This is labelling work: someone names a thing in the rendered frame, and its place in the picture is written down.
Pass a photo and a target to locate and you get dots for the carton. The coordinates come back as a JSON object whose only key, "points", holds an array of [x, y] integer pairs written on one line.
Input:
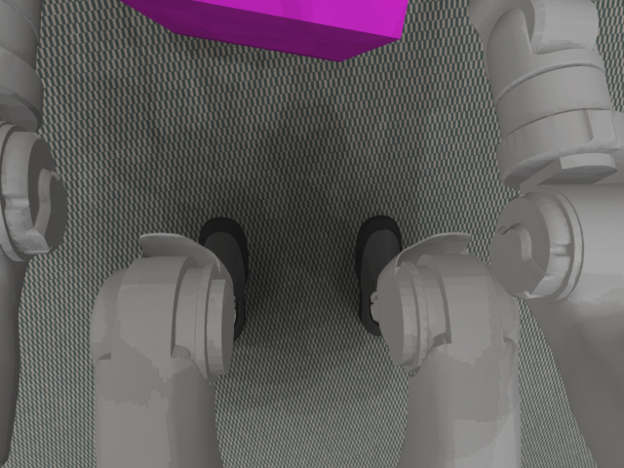
{"points": [[323, 29]]}

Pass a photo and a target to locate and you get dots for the left robot upper arm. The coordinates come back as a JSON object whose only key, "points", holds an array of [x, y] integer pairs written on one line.
{"points": [[33, 213]]}

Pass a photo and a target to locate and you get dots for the robot left forearm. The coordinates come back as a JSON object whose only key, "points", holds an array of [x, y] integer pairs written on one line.
{"points": [[21, 89]]}

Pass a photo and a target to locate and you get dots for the robot right forearm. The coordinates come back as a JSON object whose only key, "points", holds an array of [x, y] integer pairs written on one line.
{"points": [[549, 90]]}

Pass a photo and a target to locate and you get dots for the right robot shin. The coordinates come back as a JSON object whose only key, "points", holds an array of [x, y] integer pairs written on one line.
{"points": [[443, 243]]}

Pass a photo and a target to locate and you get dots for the robot right thigh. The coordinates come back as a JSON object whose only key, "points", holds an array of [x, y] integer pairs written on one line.
{"points": [[442, 319]]}

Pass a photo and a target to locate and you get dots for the right robot upper arm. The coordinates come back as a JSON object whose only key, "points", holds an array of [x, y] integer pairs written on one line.
{"points": [[560, 248]]}

